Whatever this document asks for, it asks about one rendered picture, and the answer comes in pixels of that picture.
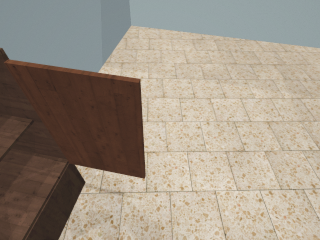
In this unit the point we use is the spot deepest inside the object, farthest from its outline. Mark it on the cupboard door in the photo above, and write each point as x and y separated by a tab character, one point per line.
95	118

